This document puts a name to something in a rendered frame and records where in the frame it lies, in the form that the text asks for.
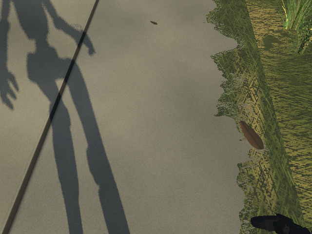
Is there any right robot hand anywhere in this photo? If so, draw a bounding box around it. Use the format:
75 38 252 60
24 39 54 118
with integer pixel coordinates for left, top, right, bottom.
251 214 312 234

